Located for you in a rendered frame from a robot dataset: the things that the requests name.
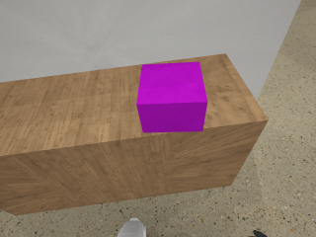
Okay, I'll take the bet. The left robot thigh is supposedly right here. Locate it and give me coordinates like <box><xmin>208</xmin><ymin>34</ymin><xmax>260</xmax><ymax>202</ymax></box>
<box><xmin>117</xmin><ymin>220</ymin><xmax>146</xmax><ymax>237</ymax></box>

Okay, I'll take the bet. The pedestal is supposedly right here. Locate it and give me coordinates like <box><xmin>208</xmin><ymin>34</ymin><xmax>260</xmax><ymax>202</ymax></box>
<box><xmin>0</xmin><ymin>53</ymin><xmax>269</xmax><ymax>216</ymax></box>

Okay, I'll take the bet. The carton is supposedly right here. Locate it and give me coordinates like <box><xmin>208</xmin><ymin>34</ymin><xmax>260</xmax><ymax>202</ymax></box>
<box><xmin>136</xmin><ymin>61</ymin><xmax>208</xmax><ymax>133</ymax></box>

